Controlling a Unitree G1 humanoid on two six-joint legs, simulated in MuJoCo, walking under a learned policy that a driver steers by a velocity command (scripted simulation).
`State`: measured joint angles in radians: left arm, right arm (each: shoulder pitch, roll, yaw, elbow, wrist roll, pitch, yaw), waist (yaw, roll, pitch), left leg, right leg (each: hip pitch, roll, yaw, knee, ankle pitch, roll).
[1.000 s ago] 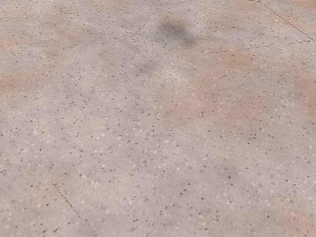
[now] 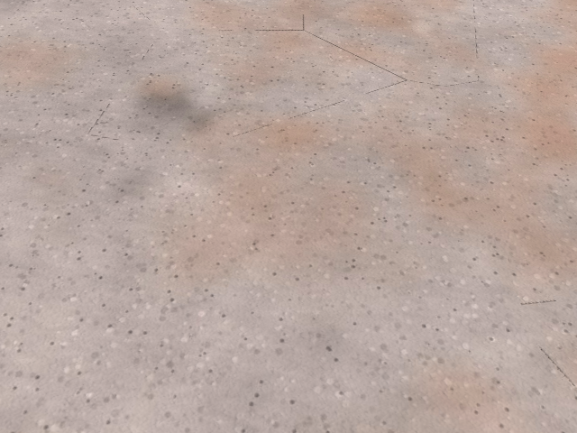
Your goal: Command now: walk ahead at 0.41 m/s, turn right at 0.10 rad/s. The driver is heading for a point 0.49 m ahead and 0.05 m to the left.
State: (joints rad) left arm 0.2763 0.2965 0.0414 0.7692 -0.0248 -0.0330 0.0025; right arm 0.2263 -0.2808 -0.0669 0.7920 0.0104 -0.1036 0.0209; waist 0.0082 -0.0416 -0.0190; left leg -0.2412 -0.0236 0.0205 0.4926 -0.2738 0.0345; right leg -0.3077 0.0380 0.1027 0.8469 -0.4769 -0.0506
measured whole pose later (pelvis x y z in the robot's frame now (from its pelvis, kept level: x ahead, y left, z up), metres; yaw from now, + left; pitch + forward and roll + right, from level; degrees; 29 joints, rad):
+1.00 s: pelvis +0.45 -0.02 -0.01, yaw +7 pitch +1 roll +0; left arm 0.20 0.29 0.04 0.88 -0.01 -0.01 0.01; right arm 0.11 -0.23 -0.02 0.73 -0.02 -0.03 0.02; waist 0.02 -0.02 0.06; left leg -0.41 -0.02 0.03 0.49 -0.10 0.05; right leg -0.35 -0.03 0.01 0.97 -0.59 0.05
